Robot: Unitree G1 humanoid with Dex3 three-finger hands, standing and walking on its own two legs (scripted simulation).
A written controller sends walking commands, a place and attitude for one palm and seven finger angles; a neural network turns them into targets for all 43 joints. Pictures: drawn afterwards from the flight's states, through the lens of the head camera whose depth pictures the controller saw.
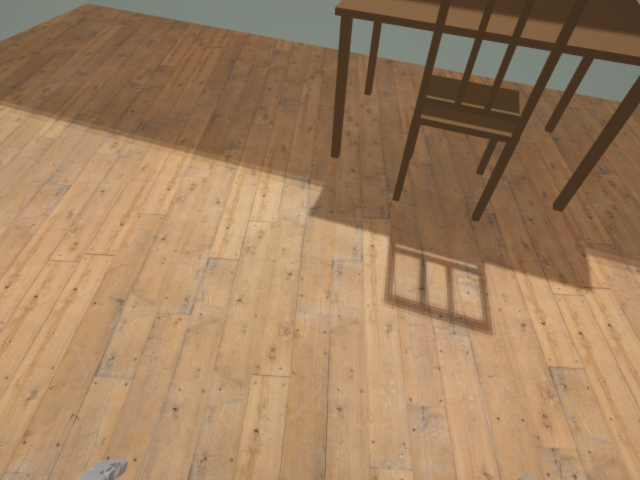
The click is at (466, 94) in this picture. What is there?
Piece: chair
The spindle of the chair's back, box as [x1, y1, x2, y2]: [455, 0, 495, 103]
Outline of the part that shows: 495,0 487,1 455,99 456,103 460,103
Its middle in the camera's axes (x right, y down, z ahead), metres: +0.51 -0.63 +1.28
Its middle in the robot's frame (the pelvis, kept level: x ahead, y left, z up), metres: +1.40 -0.44 -0.05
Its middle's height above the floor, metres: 0.72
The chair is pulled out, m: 0.00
